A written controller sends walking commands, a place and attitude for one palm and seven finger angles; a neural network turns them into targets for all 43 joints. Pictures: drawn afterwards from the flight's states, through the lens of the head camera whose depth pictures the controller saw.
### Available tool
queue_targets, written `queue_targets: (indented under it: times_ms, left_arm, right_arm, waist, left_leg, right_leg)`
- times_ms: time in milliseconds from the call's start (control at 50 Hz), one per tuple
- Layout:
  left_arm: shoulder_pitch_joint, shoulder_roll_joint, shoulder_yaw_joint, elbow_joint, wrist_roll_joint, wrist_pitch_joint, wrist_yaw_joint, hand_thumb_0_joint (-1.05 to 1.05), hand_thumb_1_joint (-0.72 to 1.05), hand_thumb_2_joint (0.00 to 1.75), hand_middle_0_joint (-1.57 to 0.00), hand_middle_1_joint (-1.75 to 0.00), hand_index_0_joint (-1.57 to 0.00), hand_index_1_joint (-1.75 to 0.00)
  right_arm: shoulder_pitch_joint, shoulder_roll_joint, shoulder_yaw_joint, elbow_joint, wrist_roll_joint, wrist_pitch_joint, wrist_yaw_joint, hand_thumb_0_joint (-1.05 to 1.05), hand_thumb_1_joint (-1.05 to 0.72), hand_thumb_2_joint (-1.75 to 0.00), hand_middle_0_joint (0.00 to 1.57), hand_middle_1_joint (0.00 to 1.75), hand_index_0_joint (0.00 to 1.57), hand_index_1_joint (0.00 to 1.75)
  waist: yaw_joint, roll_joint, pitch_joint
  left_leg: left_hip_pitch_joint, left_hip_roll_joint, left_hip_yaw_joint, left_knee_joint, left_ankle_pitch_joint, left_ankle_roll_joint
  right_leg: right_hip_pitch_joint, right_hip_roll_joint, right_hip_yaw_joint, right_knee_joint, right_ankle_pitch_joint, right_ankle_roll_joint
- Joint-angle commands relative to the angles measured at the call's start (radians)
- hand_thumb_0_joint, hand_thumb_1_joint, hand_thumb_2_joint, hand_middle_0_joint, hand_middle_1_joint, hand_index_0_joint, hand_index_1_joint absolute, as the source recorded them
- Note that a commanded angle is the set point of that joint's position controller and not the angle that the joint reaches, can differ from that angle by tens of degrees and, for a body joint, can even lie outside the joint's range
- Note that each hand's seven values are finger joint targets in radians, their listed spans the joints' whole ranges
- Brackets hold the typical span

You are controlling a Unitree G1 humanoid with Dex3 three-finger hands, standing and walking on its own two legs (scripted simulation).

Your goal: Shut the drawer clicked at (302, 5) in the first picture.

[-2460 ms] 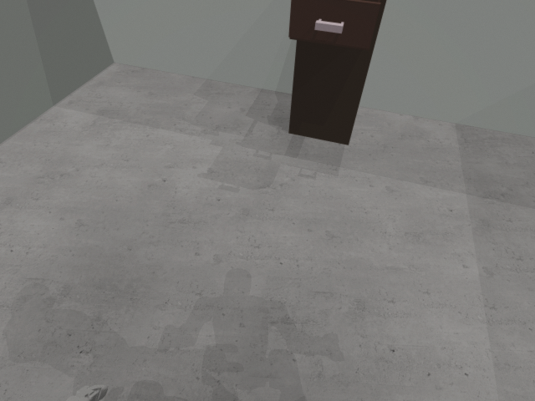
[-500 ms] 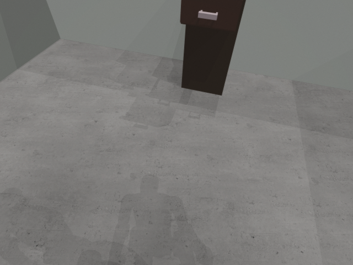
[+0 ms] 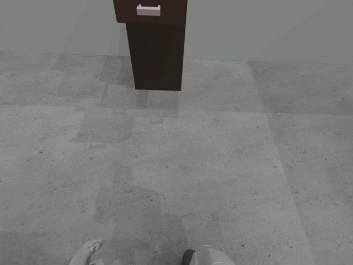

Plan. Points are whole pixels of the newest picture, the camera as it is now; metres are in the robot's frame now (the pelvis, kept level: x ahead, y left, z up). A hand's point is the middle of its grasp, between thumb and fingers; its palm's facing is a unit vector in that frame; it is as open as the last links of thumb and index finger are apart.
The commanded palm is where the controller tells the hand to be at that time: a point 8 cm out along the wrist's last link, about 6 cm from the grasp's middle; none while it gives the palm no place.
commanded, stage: walk to a spot facing it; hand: left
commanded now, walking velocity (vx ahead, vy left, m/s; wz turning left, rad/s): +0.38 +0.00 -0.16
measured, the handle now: (149, 8) +1.12 +0.15 +0.03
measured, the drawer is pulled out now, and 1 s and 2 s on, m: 0.30 0.30 0.30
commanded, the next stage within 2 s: turn to face it in 0.96 s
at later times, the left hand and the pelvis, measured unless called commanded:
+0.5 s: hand (95, 253) +0.17 +0.21 -0.17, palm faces +0.05 -0.99 -0.13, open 7.3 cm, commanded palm none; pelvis +0.23 +0.04 +0.01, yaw -3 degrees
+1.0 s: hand (136, 124) +0.59 +0.16 -0.15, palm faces -0.31 -0.93 -0.21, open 7.4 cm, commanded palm none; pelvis +0.44 +0.00 +0.00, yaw -17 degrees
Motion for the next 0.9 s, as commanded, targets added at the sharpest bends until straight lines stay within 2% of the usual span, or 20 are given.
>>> queue_targets:
  times_ms: [0, 20, 40, 80, 120, 160, 260, 340, 380, 420, 440, 460, 480, 500, 540, 580, 620, 680, 760, 880]
  left_arm:
    - [0.492, 0.231, 0.060, 0.089, -0.004, -0.023, 0.025, 0.00, 0.90, 0.90, -0.20, -0.30, -0.20, -0.30]
    - [0.438, 0.250, 0.067, 0.065, -0.028, -0.017, 0.030, 0.00, 0.90, 0.90, -0.20, -0.30, -0.20, -0.30]
    - [0.335, 0.212, 0.056, 0.040, -0.025, -0.018, 0.032, 0.00, 0.90, 0.90, -0.20, -0.30, -0.20, -0.30]
    - [0.222, 0.114, 0.023, 0.028, -0.022, -0.034, 0.038, 0.00, 0.90, 0.90, -0.20, -0.30, -0.20, -0.30]
    - [0.198, 0.087, 0.014, 0.037, -0.012, -0.045, 0.040, 0.00, 0.90, 0.90, -0.20, -0.30, -0.20, -0.30]
    - [0.203, 0.072, 0.015, 0.044, -0.010, -0.050, 0.035, 0.00, 0.90, 0.90, -0.20, -0.30, -0.20, -0.30]
    - [0.267, 0.095, 0.015, 0.072, -0.012, -0.058, 0.024, 0.00, 0.90, 0.90, -0.20, -0.30, -0.20, -0.30]
    - [0.333, 0.107, 0.013, 0.096, -0.009, -0.055, 0.026, 0.00, 0.90, 0.90, -0.20, -0.30, -0.20, -0.30]
    - [0.335, 0.117, 0.018, 0.100, -0.009, -0.050, 0.029, 0.00, 0.90, 0.90, -0.20, -0.30, -0.20, -0.30]
    - [0.331, 0.120, 0.021, 0.105, -0.013, -0.045, 0.029, 0.00, 0.90, 0.90, -0.20, -0.30, -0.20, -0.30]
    - [0.318, 0.098, 0.018, 0.097, -0.016, -0.044, 0.028, 0.00, 0.90, 0.90, -0.20, -0.30, -0.20, -0.30]
    - [0.354, 0.038, 0.014, 0.079, -0.025, -0.042, 0.020, 0.00, 0.90, 0.90, -0.20, -0.30, -0.20, -0.30]
    - [0.318, 0.045, 0.009, 0.047, -0.019, -0.050, 0.019, 0.00, 0.90, 0.90, -0.20, -0.30, -0.20, -0.30]
    - [0.258, 0.056, 0.015, 0.049, -0.013, -0.042, 0.024, 0.00, 0.90, 0.90, -0.20, -0.30, -0.20, -0.30]
    - [0.234, 0.031, 0.018, 0.061, -0.007, -0.029, 0.009, 0.00, 0.90, 0.90, -0.20, -0.30, -0.20, -0.30]
    - [0.295, -0.012, 0.017, 0.084, -0.001, -0.003, 0.006, 0.00, 0.90, 0.90, -0.20, -0.30, -0.20, -0.30]
    - [0.317, -0.025, 0.024, 0.087, 0.001, 0.013, 0.007, 0.00, 0.90, 0.90, -0.20, -0.30, -0.20, -0.30]
    - [0.269, -0.024, 0.027, 0.056, 0.002, 0.028, 0.000, 0.00, 0.90, 0.90, -0.20, -0.30, -0.20, -0.30]
    - [0.134, -0.018, 0.027, 0.002, 0.003, 0.032, -0.013, 0.00, 0.90, 0.90, -0.20, -0.30, -0.20, -0.30]
    - [-0.020, -0.013, 0.018, -0.054, -0.005, 0.022, -0.021, 0.00, 0.90, 0.90, -0.20, -0.30, -0.20, -0.30]
  right_arm:
    - [0.021, -0.107, -0.029, -0.088, 0.025, -0.026, 0.000, 0.00, -0.90, -0.90, 0.20, 0.30, 0.20, 0.30]
    - [-0.057, -0.135, -0.033, -0.125, 0.026, -0.018, 0.000, 0.00, -0.90, -0.90, 0.20, 0.30, 0.20, 0.30]
    - [-0.108, -0.136, -0.040, -0.135, 0.014, -0.016, 0.005, 0.00, -0.90, -0.90, 0.20, 0.30, 0.20, 0.30]
    - [-0.126, -0.122, -0.037, -0.124, -0.004, 0.006, 0.011, 0.00, -0.90, -0.90, 0.20, 0.30, 0.20, 0.30]
    - [-0.066, -0.092, -0.036, -0.106, -0.010, 0.027, 0.015, 0.00, -0.90, -0.90, 0.20, 0.30, 0.20, 0.30]
    - [-0.064, -0.079, -0.037, -0.114, -0.011, 0.040, 0.019, 0.00, -0.90, -0.90, 0.20, 0.30, 0.20, 0.30]
    - [-0.235, -0.092, -0.037, -0.186, -0.009, 0.030, 0.043, 0.00, -0.90, -0.90, 0.20, 0.30, 0.20, 0.30]
    - [-0.381, -0.111, -0.037, -0.234, -0.006, 0.013, 0.053, 0.00, -0.90, -0.90, 0.20, 0.30, 0.20, 0.30]
    - [-0.393, -0.124, -0.040, -0.240, -0.003, 0.006, 0.052, 0.00, -0.90, -0.90, 0.20, 0.30, 0.20, 0.30]
    - [-0.309, -0.152, -0.047, -0.210, -0.006, -0.003, 0.044, 0.00, -0.90, -0.90, 0.20, 0.30, 0.20, 0.30]
    - [-0.165, -0.199, -0.058, -0.169, -0.010, -0.012, 0.032, 0.00, -0.90, -0.90, 0.20, 0.30, 0.20, 0.30]
    - [-0.018, -0.317, -0.086, -0.134, -0.027, -0.019, 0.020, 0.00, -0.90, -0.90, 0.20, 0.30, 0.20, 0.30]
    - [0.043, -0.354, -0.088, -0.122, -0.018, -0.004, 0.019, 0.00, -0.90, -0.90, 0.20, 0.30, 0.20, 0.30]
    - [-0.016, -0.302, -0.079, -0.126, -0.012, -0.002, 0.010, 0.00, -0.90, -0.90, 0.20, 0.30, 0.20, 0.30]
    - [-0.147, -0.212, -0.054, -0.166, -0.010, -0.010, 0.008, 0.00, -0.90, -0.90, 0.20, 0.30, 0.20, 0.30]
    - [-0.190, -0.166, -0.040, -0.165, -0.007, -0.023, 0.004, 0.00, -0.90, -0.90, 0.20, 0.30, 0.20, 0.30]
    - [-0.178, -0.133, -0.044, -0.163, -0.005, -0.030, 0.000, 0.00, -0.90, -0.90, 0.20, 0.30, 0.20, 0.30]
    - [-0.153, -0.152, -0.045, -0.160, -0.001, -0.035, -0.002, 0.00, -0.90, -0.90, 0.20, 0.30, 0.20, 0.30]
    - [-0.093, -0.170, -0.047, -0.134, -0.002, -0.035, -0.004, 0.00, -0.90, -0.90, 0.20, 0.30, 0.20, 0.30]
    - [-0.035, -0.196, -0.054, -0.107, -0.015, -0.016, -0.002, 0.00, -0.90, -0.90, 0.20, 0.30, 0.20, 0.30]
  waist:
    - [0.186, -0.173, -0.312]
    - [0.180, -0.103, -0.268]
    - [0.142, -0.070, -0.170]
    - [0.062, 0.019, -0.050]
    - [0.009, 0.014, -0.063]
    - [-0.010, -0.029, -0.054]
    - [0.032, -0.070, -0.030]
    - [0.073, -0.075, -0.013]
    - [0.066, -0.076, -0.012]
    - [0.019, -0.030, -0.044]
    - [-0.045, 0.049, -0.117]
    - [-0.080, 0.281, -0.225]
    - [-0.092, 0.342, -0.230]
    - [-0.085, 0.248, -0.170]
    - [-0.019, 0.088, -0.029]
    - [0.038, 0.106, -0.007]
    - [0.056, 0.123, -0.021]
    - [0.055, 0.092, -0.005]
    - [0.030, 0.105, 0.026]
    - [-0.009, 0.130, 0.046]
  left_leg:
    - [-0.677, -0.025, -0.091, 0.952, -0.010, 0.013]
    - [-0.743, 0.000, -0.232, 1.066, -0.032, 0.041]
    - [-0.797, 0.051, -0.261, 1.077, 0.084, 0.038]
    - [-0.721, 0.117, -0.271, 0.946, 0.172, 0.026]
    - [-0.651, 0.123, -0.249, 0.832, 0.182, 0.010]
    - [-0.647, 0.128, -0.223, 0.732, 0.225, -0.011]
    - [-0.697, 0.111, -0.182, 0.450, 0.312, -0.027]
    - [-0.676, 0.081, -0.168, 0.301, 0.293, -0.012]
    - [-0.612, 0.062, -0.151, 0.231, 0.272, -0.002]
    - [-0.406, 0.019, -0.112, 0.114, 0.292, 0.008]
    - [-0.183, 0.052, -0.166, 0.044, 0.301, 0.031]
    - [0.050, 0.311, -0.486, -0.029, 0.291, 0.121]
    - [0.042, 0.445, -0.660, -0.160, 0.211, 0.190]
    - [-0.061, 0.437, -0.655, -0.202, 0.106, 0.179]
    - [-0.247, 0.377, -0.493, -0.239, 0.104, 0.147]
    - [-0.346, 0.299, -0.308, -0.250, 0.226, 0.095]
    - [-0.357, 0.261, -0.218, -0.254, 0.317, 0.089]
    - [-0.302, 0.273, -0.159, -0.266, 0.403, 0.124]
    - [-0.212, 0.273, -0.092, -0.251, 0.517, 0.126]
    - [-0.113, 0.295, -0.009, -0.171, 0.701, 0.116]
  right_leg:
    - [0.777, -0.416, 0.671, -0.230, 0.109, -0.223]
    - [0.670, -0.466, 0.763, -0.365, -0.015, -0.255]
    - [0.546, -0.428, 0.675, -0.395, -0.103, -0.216]
    - [0.270, -0.343, 0.460, -0.415, -0.052, -0.139]
    - [0.174, -0.290, 0.350, -0.435, -0.013, -0.113]
    - [0.122, -0.246, 0.283, -0.454, -0.004, -0.102]
    - [0.222, -0.212, 0.255, -0.458, -0.003, -0.094]
    - [0.311, -0.242, 0.292, -0.421, 0.062, -0.085]
    - [0.336, -0.249, 0.293, -0.391, 0.090, -0.076]
    - [0.287, -0.209, 0.252, -0.262, 0.152, -0.045]
    - [0.204, -0.153, 0.199, -0.051, 0.205, -0.013]
    - [-0.013, -0.033, 0.090, 0.271, -0.082, 0.044]
    - [-0.128, 0.008, 0.112, 0.505, -0.400, 0.051]
    - [-0.178, -0.044, 0.174, 0.613, -0.341, 0.045]
    - [-0.188, -0.118, 0.188, 0.637, -0.188, 0.055]
    - [-0.117, -0.126, 0.180, 0.598, -0.097, 0.070]
    - [-0.110, -0.129, 0.171, 0.569, -0.038, 0.082]
    - [-0.192, -0.150, 0.162, 0.522, 0.008, 0.102]
    - [-0.248, -0.156, 0.108, 0.356, 0.041, 0.110]
    - [-0.154, -0.097, 0.034, 0.073, -0.015, 0.064]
